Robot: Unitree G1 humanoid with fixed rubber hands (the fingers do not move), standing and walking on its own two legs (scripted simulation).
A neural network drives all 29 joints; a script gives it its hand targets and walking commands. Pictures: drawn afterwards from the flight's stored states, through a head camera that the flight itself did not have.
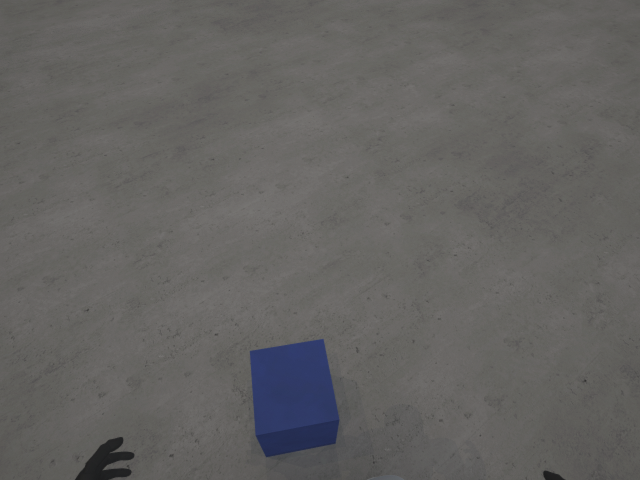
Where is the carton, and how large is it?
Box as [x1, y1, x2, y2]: [250, 339, 338, 456]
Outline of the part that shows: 323,339 250,351 255,434 266,456 335,443 338,425 338,415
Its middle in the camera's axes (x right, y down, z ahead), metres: -0.07 +0.44 +1.08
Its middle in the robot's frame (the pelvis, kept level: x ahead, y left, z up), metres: +0.41 +0.08 -0.64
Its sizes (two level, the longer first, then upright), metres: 0.210 0.200 0.250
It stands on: the floor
